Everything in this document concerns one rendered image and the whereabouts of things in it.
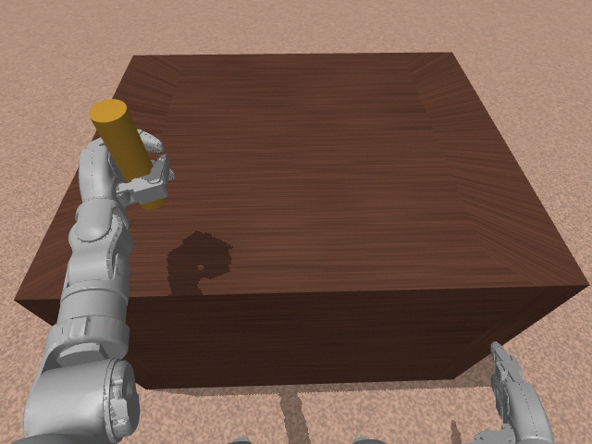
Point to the left robot arm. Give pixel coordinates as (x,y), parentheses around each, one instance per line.
(83,393)

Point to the right robot hand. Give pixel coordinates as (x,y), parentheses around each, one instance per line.
(517,403)

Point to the left robot hand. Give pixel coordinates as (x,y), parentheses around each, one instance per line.
(100,178)

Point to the can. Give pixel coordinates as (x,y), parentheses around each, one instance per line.
(114,124)

